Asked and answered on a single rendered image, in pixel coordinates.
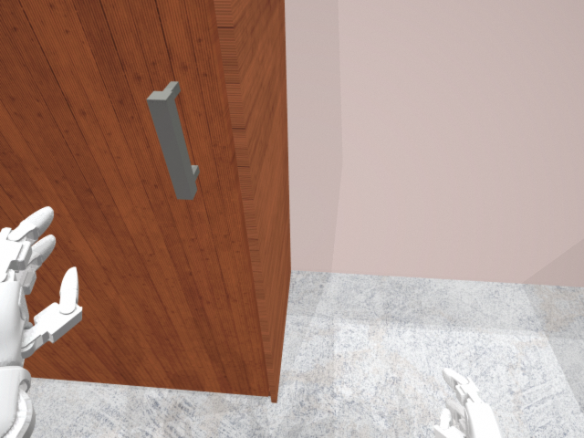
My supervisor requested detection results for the wardrobe door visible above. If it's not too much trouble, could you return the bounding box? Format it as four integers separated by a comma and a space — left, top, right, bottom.
0, 0, 269, 397

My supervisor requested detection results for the robot left hand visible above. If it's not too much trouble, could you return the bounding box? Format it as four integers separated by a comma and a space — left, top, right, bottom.
0, 206, 82, 368

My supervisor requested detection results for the robot right hand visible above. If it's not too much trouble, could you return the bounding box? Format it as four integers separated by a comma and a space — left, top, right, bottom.
434, 368, 504, 438

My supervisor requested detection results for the robot left forearm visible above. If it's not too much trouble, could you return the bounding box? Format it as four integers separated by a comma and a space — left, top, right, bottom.
0, 366, 36, 438

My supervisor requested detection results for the handle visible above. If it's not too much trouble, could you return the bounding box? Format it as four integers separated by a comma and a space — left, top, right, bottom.
146, 81, 200, 200

